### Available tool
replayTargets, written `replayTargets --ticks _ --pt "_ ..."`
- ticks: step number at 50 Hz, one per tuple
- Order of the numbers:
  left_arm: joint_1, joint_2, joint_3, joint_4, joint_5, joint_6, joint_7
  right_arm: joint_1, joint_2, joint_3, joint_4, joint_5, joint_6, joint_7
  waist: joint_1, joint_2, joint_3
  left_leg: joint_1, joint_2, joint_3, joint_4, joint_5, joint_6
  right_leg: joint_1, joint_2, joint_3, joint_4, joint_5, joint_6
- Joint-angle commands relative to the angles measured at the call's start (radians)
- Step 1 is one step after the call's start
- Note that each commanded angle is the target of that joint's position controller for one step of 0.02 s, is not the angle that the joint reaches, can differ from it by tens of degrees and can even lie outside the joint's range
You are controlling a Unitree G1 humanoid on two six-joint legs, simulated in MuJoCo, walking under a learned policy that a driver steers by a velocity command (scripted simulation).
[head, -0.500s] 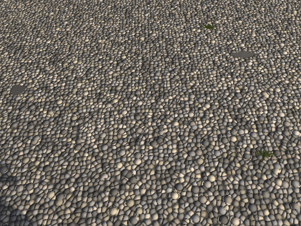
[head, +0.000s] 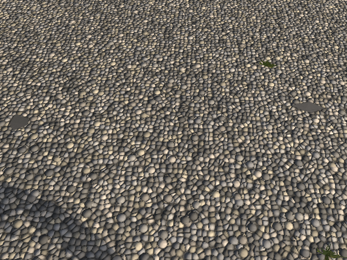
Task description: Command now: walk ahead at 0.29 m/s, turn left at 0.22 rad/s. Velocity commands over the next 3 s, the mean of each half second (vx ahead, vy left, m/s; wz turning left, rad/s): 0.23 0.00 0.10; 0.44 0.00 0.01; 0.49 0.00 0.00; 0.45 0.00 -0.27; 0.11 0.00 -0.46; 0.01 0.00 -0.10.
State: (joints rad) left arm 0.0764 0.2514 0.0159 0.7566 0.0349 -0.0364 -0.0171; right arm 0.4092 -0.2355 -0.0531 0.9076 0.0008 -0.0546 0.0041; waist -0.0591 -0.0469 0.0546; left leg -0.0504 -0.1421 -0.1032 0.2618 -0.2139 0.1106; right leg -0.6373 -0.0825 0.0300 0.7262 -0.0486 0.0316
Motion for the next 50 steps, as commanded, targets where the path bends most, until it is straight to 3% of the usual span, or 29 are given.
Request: replayTargets --ticks 1,4,5,6,7,8,9,10,11,12,13,14,16,18,25,28,29,30,31,32,33,35,36,39,45,48,50 --pt "-0.061 0.048 0.004 -0.067 -0.010 -0.016 0.006 0.084 -0.129 -0.023 -0.022 -0.009 0.001 -0.015 -0.016 0.133 -0.056 0.021 0.220 -0.076 0.067 0.802 0.020 0.105 0.082 -0.072 -0.075 0.046 -0.020" --pt "0.035 0.087 0.013 -0.030 -0.007 -0.031 0.016 0.036 -0.139 -0.022 -0.033 -0.020 0.004 -0.027 0.033 0.149 -0.069 0.049 0.249 -0.124 0.171 0.836 0.008 0.236 0.107 -0.037 -0.182 -0.011 -0.065" --pt "0.114 0.101 0.019 0.000 -0.005 -0.041 0.023 0.008 -0.150 -0.024 -0.037 -0.013 0.000 -0.029 0.074 0.139 -0.085 0.055 0.240 -0.127 0.246 0.842 -0.003 0.319 0.112 -0.033 -0.265 0.029 -0.085" --pt "0.202 0.114 0.022 0.028 0.000 -0.059 0.031 -0.010 -0.152 -0.023 -0.043 -0.002 -0.007 -0.026 0.120 0.094 -0.124 0.012 0.203 -0.107 0.371 0.744 -0.021 0.468 0.066 -0.006 -0.353 0.222 -0.106" --pt "0.305 0.171 0.028 0.036 0.014 -0.070 0.041 0.008 -0.111 -0.008 -0.080 0.011 -0.016 -0.025 0.134 -0.016 -0.251 -0.126 0.151 -0.071 0.577 0.350 -0.043 0.705 -0.154 0.178 -0.266 0.693 -0.155" --pt "0.292 0.202 0.041 0.041 -0.008 -0.051 0.033 0.220 -0.038 -0.001 -0.036 0.047 0.002 -0.031 0.056 -0.209 -0.399 -0.275 0.003 0.002 0.839 -0.424 -0.072 0.878 -0.386 0.413 -0.204 1.095 -0.360" --pt "0.266 0.131 0.030 0.028 -0.039 -0.034 0.022 0.194 -0.126 -0.013 -0.002 0.006 0.024 -0.039 0.063 -0.053 -0.373 -0.309 0.033 -0.022 0.884 -0.426 -0.070 0.772 -0.345 0.442 -0.261 0.902 -0.369" --pt "0.194 0.077 0.014 0.023 -0.041 -0.032 0.021 0.108 -0.118 -0.015 -0.002 -0.013 0.037 -0.035 0.053 0.002 -0.235 -0.325 0.058 -0.036 0.884 -0.367 -0.081 0.643 -0.284 0.354 -0.321 0.697 -0.334" --pt "0.129 0.037 -0.001 0.017 -0.033 -0.027 0.025 0.054 -0.098 -0.009 -0.009 -0.024 0.046 -0.030 0.035 0.019 -0.161 -0.314 0.085 -0.031 0.826 -0.322 -0.091 0.541 -0.229 0.287 -0.377 0.538 -0.288" --pt "0.107 0.028 -0.009 0.022 -0.028 -0.024 0.033 0.017 -0.088 -0.006 -0.013 -0.027 0.059 -0.023 0.026 -0.018 -0.112 -0.284 0.107 -0.024 0.761 -0.286 -0.104 0.466 -0.185 0.224 -0.422 0.472 -0.257" --pt "0.121 0.068 0.004 0.040 -0.026 -0.018 0.033 0.043 -0.082 -0.005 -0.003 -0.034 0.071 -0.015 0.012 -0.071 -0.112 -0.246 0.105 0.015 0.742 -0.264 -0.110 0.422 -0.143 0.186 -0.457 0.311 -0.238" --pt "0.142 0.098 0.016 0.052 -0.023 -0.013 0.029 0.055 -0.087 -0.005 0.008 -0.036 0.077 -0.011 0.015 -0.085 -0.122 -0.239 0.098 0.046 0.736 -0.249 -0.109 0.414 -0.121 0.180 -0.486 0.135 -0.231" --pt "0.157 0.118 0.029 0.064 -0.025 -0.006 0.023 0.022 -0.088 -0.004 0.008 -0.037 0.078 -0.001 0.022 -0.078 -0.113 -0.266 0.114 0.078 0.688 -0.225 -0.104 0.400 -0.109 0.208 -0.565 -0.250 -0.230" --pt "0.166 0.127 0.038 0.075 -0.025 -0.003 0.022 -0.038 -0.083 -0.002 -0.004 -0.042 0.072 0.006 0.033 -0.086 -0.069 -0.306 0.129 0.100 0.624 -0.207 -0.101 0.384 -0.115 0.241 -0.625 -0.427 -0.232" --pt "0.199 0.145 0.062 0.111 -0.029 0.006 0.019 -0.082 -0.066 0.009 0.000 -0.032 0.037 0.005 0.038 -0.077 -0.053 -0.196 0.128 0.156 0.385 -0.200 -0.060 0.322 -0.122 0.217 -0.652 -0.529 -0.237" --pt "0.170 0.146 0.070 0.112 -0.039 0.022 0.020 0.026 -0.053 0.012 0.049 -0.027 0.025 -0.005 -0.016 -0.037 -0.025 -0.001 0.105 0.200 0.150 -0.107 -0.016 0.196 -0.089 0.176 -0.581 -0.620 -0.206" --pt "0.135 0.116 0.065 0.098 -0.035 0.025 0.021 0.086 -0.066 0.011 0.073 -0.030 0.018 -0.012 -0.043 0.016 0.009 0.088 0.127 0.149 0.055 -0.158 0.004 0.093 -0.045 0.130 -0.474 -0.628 -0.174" --pt "0.093 0.037 0.046 0.065 -0.034 0.020 0.015 0.149 -0.109 0.005 0.088 -0.039 0.008 -0.023 -0.059 0.205 0.005 0.172 0.328 -0.127 -0.103 -0.382 0.040 -0.055 0.041 0.022 -0.194 -0.571 -0.133" --pt "0.069 -0.002 0.034 0.035 -0.030 0.009 0.009 0.112 -0.192 -0.016 0.073 -0.027 0.007 -0.025 -0.034 0.298 0.068 0.116 0.529 -0.462 -0.245 -0.612 0.100 -0.195 0.148 -0.088 0.010 -0.410 -0.097" --pt "0.054 0.076 0.050 0.037 -0.001 0.004 0.000 0.048 -0.172 -0.016 0.068 -0.027 0.006 -0.028 0.006 0.145 0.127 -0.003 0.520 -0.441 -0.248 -0.588 0.116 -0.167 0.076 0.007 0.086 -0.293 -0.102" --pt "0.099 0.082 0.055 0.054 -0.007 -0.002 -0.013 -0.017 -0.160 -0.013 0.053 -0.019 -0.003 -0.023 0.056 0.151 0.103 -0.017 0.469 -0.370 -0.241 -0.510 0.097 -0.132 0.063 0.018 0.101 -0.235 -0.093" --pt "0.122 0.102 0.062 0.083 0.002 -0.006 -0.023 -0.032 -0.133 -0.009 0.050 -0.009 -0.022 -0.016 0.067 0.142 0.055 0.025 0.384 -0.213 -0.230 -0.295 0.065 -0.098 0.054 -0.021 0.153 -0.167 -0.062" --pt "0.118 0.092 0.061 0.088 0.007 -0.005 -0.025 -0.013 -0.114 -0.005 0.059 -0.008 -0.031 -0.015 0.062 0.140 0.037 0.037 0.361 -0.160 -0.219 -0.212 0.062 -0.091 0.047 -0.036 0.175 -0.139 -0.051" --pt "0.028 0.053 0.050 0.061 0.003 0.002 -0.025 0.072 -0.093 -0.002 0.097 -0.011 -0.040 -0.013 0.029 0.135 0.048 0.065 0.347 -0.095 -0.202 -0.050 0.077 -0.132 0.025 -0.061 0.166 -0.087 -0.028" --pt "-0.147 0.028 0.032 -0.001 -0.007 0.001 -0.026 0.138 -0.101 -0.003 0.127 -0.022 -0.041 -0.016 -0.025 0.165 0.075 0.088 0.342 -0.012 -0.138 0.262 0.080 -0.052 0.033 -0.111 -0.048 -0.057 -0.034" --pt "-0.152 0.041 0.032 -0.015 -0.009 -0.004 -0.021 0.131 -0.120 -0.008 0.137 -0.024 -0.039 -0.019 -0.011 0.177 0.074 0.112 0.368 0.003 -0.084 0.405 0.067 0.040 0.053 -0.129 -0.130 -0.107 -0.080" --pt "-0.042 0.061 0.044 0.013 -0.010 -0.012 -0.008 0.095 -0.137 -0.013 0.138 -0.022 -0.038 -0.020 0.052 0.175 0.024 0.098 0.368 0.033 0.040 0.673 0.042 0.230 0.101 -0.146 -0.183 -0.140 -0.119"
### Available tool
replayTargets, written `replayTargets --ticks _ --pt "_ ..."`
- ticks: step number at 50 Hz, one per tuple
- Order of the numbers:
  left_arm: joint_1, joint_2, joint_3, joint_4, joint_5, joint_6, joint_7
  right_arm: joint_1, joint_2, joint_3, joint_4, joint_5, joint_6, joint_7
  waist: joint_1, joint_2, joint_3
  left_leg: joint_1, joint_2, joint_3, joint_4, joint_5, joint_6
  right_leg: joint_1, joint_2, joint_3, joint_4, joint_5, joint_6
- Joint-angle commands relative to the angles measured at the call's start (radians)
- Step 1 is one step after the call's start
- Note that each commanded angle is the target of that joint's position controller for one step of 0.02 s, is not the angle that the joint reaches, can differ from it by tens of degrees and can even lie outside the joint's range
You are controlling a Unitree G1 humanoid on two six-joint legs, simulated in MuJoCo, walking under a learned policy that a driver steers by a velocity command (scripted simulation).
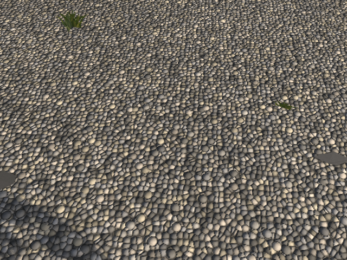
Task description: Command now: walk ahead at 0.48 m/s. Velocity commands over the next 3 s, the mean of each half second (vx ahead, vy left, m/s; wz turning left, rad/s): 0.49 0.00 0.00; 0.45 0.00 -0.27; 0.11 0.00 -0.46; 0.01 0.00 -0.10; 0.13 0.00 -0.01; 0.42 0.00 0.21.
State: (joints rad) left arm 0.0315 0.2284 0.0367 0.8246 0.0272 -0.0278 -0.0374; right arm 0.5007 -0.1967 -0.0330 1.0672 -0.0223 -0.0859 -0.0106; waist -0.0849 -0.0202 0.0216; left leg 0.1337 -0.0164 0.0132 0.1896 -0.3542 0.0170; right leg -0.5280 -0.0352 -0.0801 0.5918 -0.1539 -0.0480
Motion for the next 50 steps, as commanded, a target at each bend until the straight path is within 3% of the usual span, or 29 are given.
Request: replayTargets --ticks 1,2,3,4,5,6,7,9,11,13,17,22,25,27,28,29,30,31,32,33,35,37,39,41,42,44,47,50 --pt "0.152 0.100 0.035 -0.005 -0.001 -0.029 0.022 -0.017 -0.182 -0.034 -0.021 0.007 -0.003 -0.004 0.148 0.116 -0.019 -0.112 0.210 -0.043 0.281 0.917 0.116 0.304 0.086 -0.051 -0.110 0.000 -0.062" --pt "0.327 0.144 0.054 0.050 0.014 -0.041 0.035 -0.025 -0.169 -0.029 -0.029 0.011 -0.003 -0.003 0.213 0.077 -0.126 -0.254 0.165 -0.009 0.497 0.786 0.097 0.563 0.026 0.012 -0.111 -0.010 -0.091" --pt "0.477 0.255 0.080 0.068 0.038 -0.047 0.045 0.025 -0.072 -0.005 -0.072 0.037 -0.003 0.005 0.231 -0.125 -0.284 -0.555 0.058 0.052 0.858 0.331 0.052 0.858 -0.283 0.424 -0.169 -0.214 -0.169" --pt "0.480 0.272 0.085 0.084 0.010 -0.034 0.034 0.048 -0.098 -0.021 -0.062 0.030 -0.005 0.007 0.207 -0.202 -0.346 -0.694 -0.054 -0.039 1.065 -0.152 0.058 0.861 -0.395 0.783 -0.337 -0.220 -0.236" --pt "0.351 0.227 0.074 0.069 -0.007 -0.029 0.031 -0.032 -0.139 -0.035 -0.079 0.012 0.000 0.006 0.154 -0.102 -0.175 -0.763 0.026 -0.085 1.123 -0.081 0.076 0.717 -0.352 0.647 -0.341 -0.272 -0.215" --pt "0.261 0.149 0.054 0.052 -0.011 -0.035 0.027 -0.097 -0.121 -0.030 -0.094 0.007 -0.006 0.014 0.133 -0.035 -0.063 -0.760 0.067 -0.074 1.083 0.009 0.080 0.565 -0.309 0.517 -0.370 -0.219 -0.199" --pt "0.218 0.103 0.040 0.053 -0.008 -0.042 0.025 -0.119 -0.095 -0.027 -0.095 0.008 -0.004 0.018 0.102 -0.023 -0.004 -0.722 0.100 -0.064 1.019 0.060 0.080 0.460 -0.253 0.412 -0.407 -0.144 -0.166" --pt "0.221 0.063 0.025 0.079 -0.011 -0.056 0.030 -0.097 -0.073 -0.026 -0.087 -0.016 0.021 0.029 0.058 -0.054 0.019 -0.644 0.121 -0.052 0.951 0.088 0.063 0.362 -0.190 0.288 -0.439 -0.014 -0.139" --pt "0.278 0.072 0.026 0.109 -0.014 -0.071 0.031 -0.115 -0.064 -0.026 -0.096 -0.016 0.035 0.039 0.049 -0.050 0.019 -0.658 0.121 -0.029 0.921 0.112 0.049 0.362 -0.179 0.239 -0.452 0.103 -0.154" --pt "0.319 0.087 0.028 0.129 -0.016 -0.077 0.033 -0.198 -0.065 -0.026 -0.125 -0.017 0.043 0.044 0.054 -0.041 0.047 -0.734 0.135 -0.011 0.860 0.172 0.032 0.380 -0.173 0.203 -0.479 0.134 -0.164" --pt "0.380 0.077 0.019 0.155 -0.018 -0.076 0.033 -0.389 -0.057 -0.016 -0.191 -0.010 0.042 0.049 0.089 -0.033 0.085 -0.781 0.128 0.028 0.634 0.308 0.006 0.411 -0.138 0.134 -0.488 0.243 -0.155" --pt "0.463 0.095 0.018 0.192 -0.013 -0.075 0.043 -0.534 -0.058 -0.004 -0.242 -0.002 0.037 0.047 0.129 -0.038 0.091 -0.732 0.082 0.067 0.437 0.366 0.028 0.525 -0.161 0.108 -0.463 0.369 -0.145" --pt "0.462 0.107 0.021 0.207 -0.004 -0.067 0.054 -0.538 -0.078 -0.012 -0.257 -0.003 0.028 0.041 0.113 -0.038 0.086 -0.701 0.058 0.067 0.378 0.276 0.067 0.627 -0.194 0.103 -0.387 0.528 -0.136" --pt "0.436 0.124 0.025 0.209 0.001 -0.062 0.057 -0.410 -0.102 -0.027 -0.220 -0.004 0.018 0.029 0.053 -0.051 0.015 -0.525 -0.001 0.089 0.335 0.197 0.103 0.644 -0.186 0.080 -0.214 0.779 -0.112" --pt "0.423 0.122 0.024 0.207 -0.002 -0.057 0.055 -0.249 -0.121 -0.039 -0.165 -0.011 0.009 0.020 -0.014 -0.025 -0.068 -0.330 -0.024 0.102 0.272 0.229 0.128 0.597 -0.149 0.047 -0.028 0.783 -0.093" --pt "0.419 0.097 0.014 0.183 -0.011 -0.058 0.052 -0.068 -0.188 -0.061 -0.122 -0.034 0.001 0.007 -0.074 0.032 -0.182 -0.062 0.129 -0.063 0.266 0.180 0.179 0.404 -0.109 0.022 0.239 0.522 -0.075" --pt "0.545 -0.021 -0.010 0.162 -0.056 -0.057 0.039 0.008 -0.295 -0.089 -0.116 -0.047 0.003 0.005 -0.028 0.270 -0.324 0.240 0.451 -0.569 0.179 0.096 0.328 0.021 0.080 -0.025 0.653 -0.194 -0.025" --pt "0.477 0.089 0.020 0.175 -0.030 -0.053 0.047 -0.069 -0.245 -0.082 -0.128 -0.005 0.019 0.013 -0.023 0.122 -0.292 0.154 0.434 -0.657 0.090 0.045 0.311 -0.069 0.077 0.123 0.751 -0.333 -0.042" --pt "0.392 0.094 0.027 0.146 -0.026 -0.054 0.045 -0.190 -0.193 -0.065 -0.149 0.004 0.019 0.014 0.023 0.087 -0.130 -0.001 0.400 -0.475 0.068 0.047 0.272 -0.101 0.020 0.139 0.731 -0.247 -0.051" --pt "0.355 0.076 0.024 0.142 -0.026 -0.056 0.042 -0.245 -0.130 -0.048 -0.154 0.000 0.009 0.017 0.044 0.045 -0.056 -0.124 0.358 -0.366 0.025 0.119 0.236 -0.072 -0.018 0.139 0.673 -0.181 -0.053" --pt "0.371 0.044 0.025 0.155 -0.001 -0.029 0.032 -0.262 -0.074 -0.031 -0.133 0.003 -0.006 0.009 0.097 0.073 0.007 -0.270 0.280 -0.193 -0.022 0.214 0.160 0.017 -0.054 0.138 0.584 -0.135 -0.041" --pt "0.378 0.019 0.026 0.158 0.006 -0.004 0.021 -0.216 -0.079 -0.031 -0.113 0.005 -0.026 0.006 0.112 0.074 0.008 -0.295 0.269 -0.123 -0.043 0.285 0.149 0.038 -0.052 0.128 0.567 -0.110 -0.031" --pt "0.316 0.018 0.029 0.134 0.005 0.011 0.012 -0.191 -0.105 -0.036 -0.104 0.009 -0.037 0.004 0.117 0.073 0.031 -0.288 0.264 -0.058 -0.069 0.306 0.144 -0.029 -0.065 0.118 0.537 -0.051 -0.021" --pt "0.237 0.022 0.030 0.104 0.002 0.017 0.007 -0.162 -0.108 -0.036 -0.098 0.006 -0.039 0.002 0.106 0.072 0.053 -0.263 0.256 -0.004 -0.082 0.332 0.135 -0.106 -0.075 0.110 0.486 0.022 -0.011" --pt "0.200 0.023 0.030 0.090 0.000 0.018 0.004 -0.146 -0.104 -0.035 -0.094 0.005 -0.038 0.001 0.099 0.072 0.062 -0.249 0.250 0.021 -0.085 0.351 0.131 -0.133 -0.075 0.103 0.448 0.056 -0.007" --pt "0.140 0.011 0.024 0.064 -0.001 0.012 0.002 -0.147 -0.095 -0.028 -0.093 0.008 -0.037 -0.005 0.101 0.067 0.088 -0.253 0.228 0.106 -0.046 0.588 0.119 -0.115 -0.058 0.062 0.316 0.108 0.004" --pt "0.063 -0.017 0.007 0.034 0.000 0.007 0.000 -0.119 -0.113 -0.027 -0.085 0.013 -0.029 -0.017 0.077 0.092 0.071 -0.232 0.214 0.200 0.032 0.812 0.100 -0.014 -0.014 -0.032 0.125 0.176 -0.004" --pt "0.077 0.003 0.010 0.023 0.010 0.005 0.001 -0.100 -0.131 -0.033 -0.078 0.010 -0.012 -0.031 0.079 0.126 0.035 -0.141 0.238 0.224 0.149 0.956 0.093 0.039 0.028 -0.066 0.055 0.123 -0.036"
Over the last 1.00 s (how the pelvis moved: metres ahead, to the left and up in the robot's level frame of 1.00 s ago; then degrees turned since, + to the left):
0.30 -0.03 -0.01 2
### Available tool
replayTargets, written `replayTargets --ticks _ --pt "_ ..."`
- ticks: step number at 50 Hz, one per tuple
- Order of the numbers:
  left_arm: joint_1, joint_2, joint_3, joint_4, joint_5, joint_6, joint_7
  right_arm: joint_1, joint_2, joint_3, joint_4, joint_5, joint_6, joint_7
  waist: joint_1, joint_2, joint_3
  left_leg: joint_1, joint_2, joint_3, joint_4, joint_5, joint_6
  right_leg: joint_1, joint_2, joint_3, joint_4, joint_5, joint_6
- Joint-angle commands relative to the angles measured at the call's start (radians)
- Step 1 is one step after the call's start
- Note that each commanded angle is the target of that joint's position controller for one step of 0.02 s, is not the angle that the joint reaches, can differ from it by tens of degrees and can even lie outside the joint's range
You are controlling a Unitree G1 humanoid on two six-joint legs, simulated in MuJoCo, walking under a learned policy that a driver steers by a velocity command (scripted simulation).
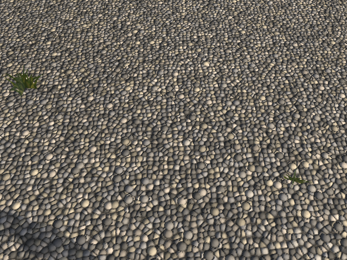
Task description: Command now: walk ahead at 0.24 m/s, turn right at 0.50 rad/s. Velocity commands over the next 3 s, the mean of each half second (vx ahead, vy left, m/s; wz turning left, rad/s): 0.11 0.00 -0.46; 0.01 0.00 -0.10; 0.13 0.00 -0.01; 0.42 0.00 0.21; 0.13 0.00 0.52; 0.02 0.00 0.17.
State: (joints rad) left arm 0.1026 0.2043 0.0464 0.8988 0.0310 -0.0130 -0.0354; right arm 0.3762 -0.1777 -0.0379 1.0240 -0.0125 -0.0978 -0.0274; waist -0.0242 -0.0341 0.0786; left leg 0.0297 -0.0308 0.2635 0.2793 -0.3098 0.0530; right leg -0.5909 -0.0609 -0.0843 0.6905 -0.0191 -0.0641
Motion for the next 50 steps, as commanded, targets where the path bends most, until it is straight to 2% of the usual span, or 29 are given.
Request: replayTargets --ticks 1,2,3,4,5,6,7,8,9,10,11,13,15,19,24,28,30,31,32,33,34,35,36,38,40,41,42,44,50 --pt "0.043 0.044 0.006 -0.046 0.011 -0.012 0.001 0.013 -0.161 -0.033 -0.039 0.001 0.007 -0.021 0.036 0.153 -0.042 -0.019 0.262 -0.024 0.125 0.984 0.056 0.140 0.074 -0.068 -0.053 -0.061 -0.037" --pt "0.095 0.061 0.013 -0.035 0.013 -0.015 0.003 -0.001 -0.172 -0.039 -0.045 0.002 0.015 -0.026 0.056 0.160 -0.069 -0.005 0.269 -0.025 0.213 1.034 0.054 0.187 0.099 -0.071 -0.071 -0.108 -0.058" --pt "0.166 0.081 0.024 -0.018 0.016 -0.024 0.007 -0.012 -0.180 -0.044 -0.054 0.002 0.024 -0.027 0.083 0.149 -0.113 -0.003 0.270 -0.028 0.351 1.004 0.048 0.256 0.120 -0.062 -0.119 -0.116 -0.081" --pt "0.256 0.106 0.038 0.005 0.023 -0.038 0.015 -0.030 -0.190 -0.049 -0.064 0.008 0.033 -0.023 0.135 0.099 -0.165 -0.049 0.248 -0.018 0.559 0.846 0.017 0.379 0.123 -0.035 -0.243 0.011 -0.107" --pt "0.297 0.207 0.064 0.001 0.023 -0.049 0.027 0.001 -0.167 -0.046 -0.097 0.010 0.034 -0.017 0.135 -0.038 -0.247 -0.249 0.178 -0.012 0.849 0.352 -0.026 0.583 -0.073 0.182 -0.210 0.454 -0.161" --pt "0.250 0.300 0.091 -0.029 -0.004 -0.029 0.033 0.096 -0.095 -0.033 -0.137 0.030 0.046 -0.010 0.060 -0.203 -0.387 -0.559 -0.020 -0.117 1.190 -0.363 -0.071 0.833 -0.341 0.586 -0.195 0.867 -0.385" --pt "0.256 0.284 0.091 -0.052 -0.038 -0.005 0.036 0.029 -0.141 -0.036 -0.142 -0.001 0.054 -0.004 0.097 -0.022 -0.411 -0.598 0.034 -0.271 1.194 -0.297 -0.071 0.753 -0.322 0.558 -0.265 0.682 -0.390" --pt "0.177 0.227 0.076 -0.064 -0.037 0.006 0.044 -0.045 -0.128 -0.035 -0.162 0.002 0.056 -0.001 0.081 0.007 -0.272 -0.630 0.064 -0.280 1.163 -0.218 -0.073 0.618 -0.287 0.485 -0.318 0.477 -0.364" --pt "0.122 0.164 0.058 -0.068 -0.035 0.013 0.047 -0.081 -0.128 -0.036 -0.164 -0.003 0.057 -0.003 0.049 0.052 -0.147 -0.623 0.094 -0.282 1.060 -0.163 -0.076 0.476 -0.224 0.423 -0.370 0.363 -0.304" --pt "0.111 0.137 0.051 -0.067 -0.038 0.016 0.052 -0.097 -0.139 -0.041 -0.177 -0.018 0.069 -0.005 0.030 0.034 -0.106 -0.595 0.111 -0.291 0.980 -0.128 -0.079 0.406 -0.174 0.377 -0.388 0.318 -0.260" --pt "0.105 0.123 0.047 -0.069 -0.033 0.015 0.053 -0.075 -0.134 -0.041 -0.173 -0.030 0.088 -0.006 0.015 0.017 -0.109 -0.549 0.109 -0.288 0.942 -0.101 -0.084 0.361 -0.138 0.350 -0.398 0.291 -0.234" --pt "0.109 0.153 0.053 -0.076 -0.020 0.005 0.047 -0.054 -0.115 -0.037 -0.173 -0.026 0.112 -0.006 0.003 0.011 -0.145 -0.517 0.090 -0.284 0.898 -0.073 -0.091 0.343 -0.103 0.331 -0.395 0.305 -0.214" --pt "0.115 0.180 0.060 -0.083 -0.016 0.001 0.043 -0.065 -0.115 -0.037 -0.182 -0.020 0.122 -0.005 0.004 0.001 -0.170 -0.529 0.088 -0.289 0.848 -0.045 -0.099 0.354 -0.092 0.330 -0.399 0.257 -0.197" --pt "0.140 0.173 0.055 -0.085 -0.014 0.011 0.045 -0.137 -0.136 -0.041 -0.204 -0.017 0.136 -0.008 0.038 -0.047 -0.163 -0.562 0.094 -0.299 0.752 -0.014 -0.106 0.378 -0.084 0.364 -0.443 0.004 -0.164" --pt "0.156 0.170 0.048 -0.078 -0.005 0.022 0.049 -0.183 -0.134 -0.036 -0.218 -0.007 0.139 -0.009 0.064 -0.066 -0.130 -0.527 0.079 -0.303 0.603 -0.045 -0.093 0.402 -0.094 0.414 -0.474 -0.208 -0.157" --pt "0.141 0.165 0.039 -0.070 0.004 0.027 0.047 -0.156 -0.127 -0.029 -0.209 0.005 0.130 -0.014 0.061 -0.074 -0.113 -0.405 0.040 -0.280 0.461 -0.113 -0.062 0.378 -0.099 0.426 -0.449 -0.172 -0.166" --pt "0.135 0.162 0.034 -0.060 0.000 0.031 0.049 -0.112 -0.119 -0.025 -0.194 0.010 0.124 -0.020 0.045 -0.069 -0.111 -0.326 0.022 -0.265 0.330 -0.098 -0.042 0.375 -0.104 0.438 -0.419 -0.100 -0.158" --pt "0.127 0.159 0.030 -0.056 -0.007 0.034 0.052 -0.073 -0.108 -0.021 -0.178 0.010 0.119 -0.023 0.022 -0.055 -0.109 -0.257 0.014 -0.254 0.203 -0.033 -0.028 0.360 -0.094 0.431 -0.393 -0.072 -0.138" --pt "0.133 0.150 0.025 -0.050 -0.015 0.035 0.056 -0.044 -0.107 -0.018 -0.167 0.006 0.110 -0.025 0.007 -0.032 -0.103 -0.168 0.028 -0.272 0.046 0.076 -0.013 0.317 -0.074 0.418 -0.371 -0.082 -0.099" --pt "0.158 0.109 0.012 -0.050 -0.022 0.029 0.057 -0.058 -0.150 -0.021 -0.172 -0.011 0.098 -0.029 0.033 0.057 -0.105 -0.111 0.139 -0.400 -0.041 0.083 0.011 0.266 -0.029 0.379 -0.315 -0.141 -0.044" --pt "0.202 0.064 0.002 -0.050 -0.035 0.023 0.054 -0.114 -0.217 -0.027 -0.198 -0.018 0.092 -0.027 0.085 0.198 -0.115 -0.106 0.317 -0.596 -0.076 0.198 0.076 0.223 0.096 0.249 -0.224 -0.281 0.000" --pt "0.143 0.103 0.009 -0.035 -0.026 0.025 0.057 -0.182 -0.169 -0.012 -0.200 -0.018 0.086 -0.016 0.064 0.194 -0.058 -0.271 0.363 -0.589 -0.064 0.304 0.133 0.303 0.120 0.186 -0.189 -0.341 0.010" --pt "0.143 0.100 0.007 -0.023 -0.021 0.026 0.054 -0.220 -0.132 0.001 -0.204 -0.013 0.076 -0.010 0.079 0.176 -0.063 -0.298 0.315 -0.532 -0.054 0.320 0.121 0.383 0.099 0.189 -0.188 -0.298 0.013" --pt "0.116 0.097 0.003 -0.010 -0.018 0.023 0.050 -0.204 -0.151 0.000 -0.178 -0.008 0.071 -0.009 0.075 0.183 -0.058 -0.261 0.216 -0.439 -0.022 0.278 0.050 0.425 0.087 0.200 -0.292 -0.130 0.018" --pt "0.107 0.122 0.002 0.008 -0.009 0.017 0.051 -0.151 -0.163 -0.002 -0.162 0.000 0.068 -0.009 0.046 0.151 -0.077 -0.228 0.178 -0.423 0.004 0.290 0.021 0.468 0.044 0.232 -0.337 -0.016 0.031" --pt "0.118 0.125 0.002 0.028 -0.017 0.015 0.052 -0.105 -0.155 -0.001 -0.144 0.006 0.069 -0.006 0.028 0.121 -0.081 -0.231 0.161 -0.421 -0.012 0.247 0.014 0.477 0.030 0.240 -0.332 -0.012 0.033" --pt "0.144 0.113 0.000 0.050 -0.023 0.014 0.052 -0.115 -0.157 -0.002 -0.133 0.006 0.072 -0.007 0.044 0.105 -0.066 -0.200 0.153 -0.405 -0.010 0.220 0.013 0.451 0.029 0.238 -0.337 -0.024 0.035" --pt "0.144 0.102 -0.004 0.081 -0.025 0.015 0.056 -0.115 -0.142 0.001 -0.117 0.004 0.078 -0.009 0.040 0.072 -0.043 -0.184 0.147 -0.394 0.000 0.203 0.011 0.431 0.026 0.245 -0.359 -0.030 0.032" --pt "0.134 0.100 -0.010 0.142 -0.024 0.013 0.067 -0.112 -0.135 0.004 -0.073 0.003 0.080 -0.008 0.030 0.030 -0.048 -0.160 0.134 -0.379 0.014 0.214 0.014 0.441 0.012 0.253 -0.377 -0.001 0.028"
Over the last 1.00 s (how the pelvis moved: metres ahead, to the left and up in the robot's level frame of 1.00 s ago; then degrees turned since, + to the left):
0.53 0.00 0.01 -10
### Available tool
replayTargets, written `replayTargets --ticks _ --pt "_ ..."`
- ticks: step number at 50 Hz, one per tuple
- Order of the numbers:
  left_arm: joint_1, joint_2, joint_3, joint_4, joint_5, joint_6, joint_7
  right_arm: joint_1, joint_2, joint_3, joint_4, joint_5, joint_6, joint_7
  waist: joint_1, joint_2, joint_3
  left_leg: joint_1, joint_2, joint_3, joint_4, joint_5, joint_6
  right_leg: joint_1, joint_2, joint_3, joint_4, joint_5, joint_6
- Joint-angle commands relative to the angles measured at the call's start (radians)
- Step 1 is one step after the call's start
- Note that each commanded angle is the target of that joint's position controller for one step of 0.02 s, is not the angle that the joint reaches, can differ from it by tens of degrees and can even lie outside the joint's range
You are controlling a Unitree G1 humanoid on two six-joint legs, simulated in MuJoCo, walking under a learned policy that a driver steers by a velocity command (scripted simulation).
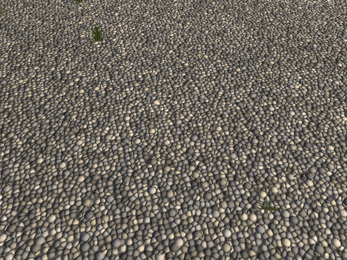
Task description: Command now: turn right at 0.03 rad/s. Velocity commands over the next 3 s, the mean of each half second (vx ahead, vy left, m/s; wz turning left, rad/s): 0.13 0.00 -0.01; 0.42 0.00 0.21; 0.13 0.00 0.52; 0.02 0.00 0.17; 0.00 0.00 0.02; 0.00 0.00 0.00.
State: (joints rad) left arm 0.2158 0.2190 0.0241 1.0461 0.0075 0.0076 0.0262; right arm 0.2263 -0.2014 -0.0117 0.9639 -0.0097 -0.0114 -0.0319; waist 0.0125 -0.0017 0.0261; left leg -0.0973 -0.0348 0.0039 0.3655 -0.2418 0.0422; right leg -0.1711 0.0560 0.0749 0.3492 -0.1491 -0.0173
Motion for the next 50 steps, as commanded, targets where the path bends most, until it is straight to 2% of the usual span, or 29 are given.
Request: replayTargets --ticks 1,10,11,13,14,15,16,17,18,20,23,24,25,26,27,28,29,30,31,33,35,38,42,45,47,48,49,50 --pt "0.021 0.084 0.011 0.004 -0.001 -0.008 0.007 0.039 -0.109 -0.021 -0.005 -0.001 -0.006 -0.003 -0.007 -0.003 0.007 -0.033 0.137 -0.118 -0.073 0.144 0.025 0.022 -0.106 0.094 -0.037 0.128 -0.019" --pt "0.038 0.076 0.000 0.067 -0.001 -0.005 0.013 0.060 -0.093 -0.007 0.059 -0.001 -0.002 -0.005 -0.005 0.007 0.014 -0.036 0.128 -0.113 -0.075 0.136 0.023 0.032 -0.115 0.091 -0.036 0.127 -0.023" --pt "0.046 0.068 -0.004 0.074 0.000 -0.004 0.013 0.072 -0.091 -0.006 0.068 -0.003 -0.002 -0.005 -0.008 0.012 -0.004 -0.031 0.121 -0.114 -0.090 0.037 0.025 0.036 -0.105 0.084 -0.036 0.052 -0.026" --pt "0.039 0.079 0.002 0.067 0.006 0.001 0.011 0.096 -0.135 -0.024 0.077 -0.007 0.008 -0.002 -0.021 0.062 0.028 -0.047 0.118 -0.157 -0.115 -0.286 0.059 -0.047 -0.043 0.031 0.054 -0.196 -0.045" --pt "0.020 0.079 0.004 0.054 0.013 0.002 0.005 0.118 -0.152 -0.032 0.081 -0.007 0.014 0.000 -0.036 0.105 0.065 -0.056 0.157 -0.229 -0.156 -0.447 0.094 -0.133 -0.012 -0.001 0.127 -0.298 -0.051" --pt "-0.009 0.069 0.003 0.036 0.020 -0.001 -0.003 0.154 -0.162 -0.038 0.090 -0.005 0.017 0.001 -0.052 0.135 0.112 -0.056 0.219 -0.314 -0.215 -0.562 0.136 -0.220 0.005 -0.045 0.211 -0.318 -0.052" --pt "-0.031 0.049 -0.002 0.017 0.031 -0.008 -0.011 0.173 -0.168 -0.044 0.099 -0.004 0.016 0.000 -0.058 0.156 0.157 -0.066 0.293 -0.390 -0.256 -0.598 0.178 -0.272 -0.018 -0.085 0.294 -0.284 -0.050" --pt "-0.055 0.047 -0.002 -0.002 0.033 -0.018 -0.017 0.186 -0.157 -0.045 0.104 -0.008 0.010 0.001 -0.062 0.140 0.185 -0.069 0.336 -0.431 -0.284 -0.568 0.206 -0.323 -0.053 -0.089 0.364 -0.270 -0.049" --pt "-0.067 0.054 0.001 -0.016 0.032 -0.028 -0.023 0.193 -0.154 -0.047 0.106 -0.015 0.001 0.003 -0.058 0.117 0.191 -0.041 0.352 -0.441 -0.288 -0.503 0.219 -0.373 -0.076 -0.079 0.415 -0.281 -0.049" --pt "-0.072 0.061 0.007 -0.033 0.026 -0.049 -0.034 0.188 -0.155 -0.052 0.105 -0.018 -0.019 0.008 -0.045 0.088 0.172 0.027 0.329 -0.379 -0.264 -0.360 0.209 -0.411 -0.100 -0.082 0.412 -0.273 -0.046" --pt "-0.079 0.057 0.015 -0.059 0.012 -0.068 -0.046 0.184 -0.157 -0.058 0.105 -0.013 -0.039 0.013 -0.034 0.109 0.133 -0.007 0.272 -0.262 -0.216 -0.206 0.178 -0.276 -0.080 -0.129 0.293 -0.209 -0.044" --pt "-0.040 0.047 0.016 -0.053 0.009 -0.070 -0.047 0.165 -0.158 -0.059 0.101 -0.009 -0.041 0.015 -0.008 0.110 0.124 -0.069 0.254 -0.223 -0.187 -0.174 0.166 -0.170 -0.063 -0.153 0.225 -0.161 -0.048" --pt "0.040 0.037 0.019 -0.029 0.007 -0.072 -0.046 0.140 -0.159 -0.059 0.094 -0.003 -0.042 0.018 0.035 0.095 0.111 -0.164 0.226 -0.179 -0.128 -0.144 0.149 -0.012 -0.034 -0.182 0.150 -0.101 -0.050" --pt "0.149 0.058 0.032 0.008 0.007 -0.075 -0.039 0.135 -0.147 -0.055 0.088 -0.005 -0.047 0.020 0.076 0.052 0.078 -0.258 0.187 -0.136 -0.023 -0.082 0.127 0.162 -0.009 -0.170 0.107 -0.112 -0.053" --pt "0.285 0.128 0.056 0.040 0.019 -0.084 -0.026 0.111 -0.105 -0.041 0.068 -0.009 -0.057 0.027 0.137 -0.097 0.023 -0.363 0.105 -0.032 0.238 -0.032 0.086 0.317 -0.146 0.026 -0.010 -0.245 -0.080" --pt "0.431 0.250 0.082 0.064 0.020 -0.081 -0.020 0.120 -0.028 -0.021 0.017 -0.004 -0.064 0.035 0.154 -0.360 -0.063 -0.564 -0.031 0.093 0.575 -0.283 0.037 0.429 -0.418 0.508 -0.205 -0.544 -0.191" --pt "0.372 0.188 0.067 0.070 0.016 -0.068 -0.020 0.061 -0.119 -0.045 0.004 -0.029 -0.056 0.039 0.110 -0.203 0.016 -0.624 0.010 -0.011 0.749 -0.308 0.056 0.311 -0.439 0.601 -0.237 -0.632 -0.227" --pt "0.243 0.153 0.055 0.020 0.017 -0.070 -0.024 0.025 -0.114 -0.047 -0.005 -0.025 -0.057 0.049 0.056 -0.090 0.095 -0.654 0.069 -0.041 0.795 -0.195 0.071 0.225 -0.406 0.486 -0.218 -0.577 -0.212" --pt "0.171 0.126 0.047 -0.006 0.017 -0.079 -0.028 0.033 -0.087 -0.040 0.006 -0.017 -0.064 0.059 0.024 -0.044 0.103 -0.617 0.101 -0.049 0.775 -0.099 0.068 0.166 -0.358 0.379 -0.226 -0.430 -0.191" --pt "0.145 0.082 0.030 -0.012 0.012 -0.097 -0.022 0.068 -0.072 -0.040 0.024 -0.025 -0.057 0.068 -0.019 -0.041 0.076 -0.546 0.127 -0.035 0.723 -0.015 0.045 0.137 -0.292 0.208 -0.238 -0.180 -0.152" --pt "0.202 0.074 0.024 0.010 0.012 -0.112 -0.015 0.065 -0.072 -0.043 0.024 -0.023 -0.040 0.071 -0.021 -0.052 0.058 -0.554 0.112 -0.019 0.724 0.017 0.029 0.167 -0.273 0.101 -0.229 0.024 -0.141" --pt "0.263 0.071 0.017 0.031 0.013 -0.119 -0.009 -0.036 -0.060 -0.041 -0.015 -0.016 -0.026 0.073 -0.008 -0.053 0.081 -0.631 0.096 -0.010 0.690 0.073 0.017 0.185 -0.262 -0.016 -0.228 0.227 -0.127" --pt "0.255 0.050 0.003 0.023 0.013 -0.123 -0.005 -0.197 -0.032 -0.023 -0.085 -0.014 -0.029 0.077 0.007 -0.063 0.119 -0.593 0.072 0.061 0.458 0.187 0.015 0.141 -0.230 -0.142 -0.237 0.385 -0.106" --pt "0.284 0.069 0.003 0.035 0.011 -0.125 0.004 -0.272 -0.030 -0.014 -0.127 -0.014 -0.029 0.080 0.018 -0.066 0.125 -0.506 0.047 0.131 0.300 0.211 0.047 0.177 -0.252 -0.195 -0.218 0.542 -0.096" --pt "0.268 0.095 0.009 0.032 0.008 -0.123 0.016 -0.205 -0.052 -0.021 -0.116 -0.019 -0.035 0.072 -0.019 -0.074 0.081 -0.404 -0.014 0.178 0.257 0.181 0.081 0.229 -0.254 -0.238 -0.068 0.901 -0.074" --pt "0.254 0.110 0.015 0.026 0.007 -0.119 0.025 -0.114 -0.069 -0.029 -0.091 -0.023 -0.040 0.067 -0.056 -0.089 0.032 -0.319 -0.051 0.192 0.256 0.157 0.097 0.236 -0.253 -0.251 0.059 1.034 -0.063" --pt "0.232 0.127 0.020 0.017 0.007 -0.112 0.030 0.015 -0.091 -0.041 -0.053 -0.027 -0.047 0.062 -0.104 -0.105 -0.039 -0.204 -0.071 0.177 0.236 0.156 0.121 0.227 -0.259 -0.249 0.229 1.064 -0.056" --pt "0.202 0.137 0.024 0.004 0.000 -0.106 0.029 0.140 -0.117 -0.056 -0.017 -0.036 -0.056 0.059 -0.162 -0.112 -0.102 -0.054 -0.062 0.137 0.149 0.236 0.151 0.166 -0.250 -0.254 0.436 0.929 -0.050"
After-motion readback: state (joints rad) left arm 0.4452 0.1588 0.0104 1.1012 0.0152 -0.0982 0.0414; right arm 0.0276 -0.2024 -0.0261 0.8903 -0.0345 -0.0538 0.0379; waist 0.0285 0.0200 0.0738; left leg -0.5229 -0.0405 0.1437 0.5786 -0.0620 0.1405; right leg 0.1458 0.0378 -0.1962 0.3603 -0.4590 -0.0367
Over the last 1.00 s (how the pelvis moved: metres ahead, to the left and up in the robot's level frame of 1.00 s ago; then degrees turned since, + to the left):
0.15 0.03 0.01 -15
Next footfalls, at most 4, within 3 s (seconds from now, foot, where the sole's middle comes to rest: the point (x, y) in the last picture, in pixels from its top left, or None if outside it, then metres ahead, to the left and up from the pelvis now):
0.54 right None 0.15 -0.13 -0.78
1.02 left None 0.48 0.03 -0.78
1.66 right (216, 250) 0.57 -0.13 -0.78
1.98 left None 0.43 0.04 -0.78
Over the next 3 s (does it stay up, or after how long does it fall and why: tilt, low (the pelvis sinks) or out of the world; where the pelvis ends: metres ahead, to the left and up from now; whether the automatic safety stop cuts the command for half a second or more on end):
stays up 0.47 -0.05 0.00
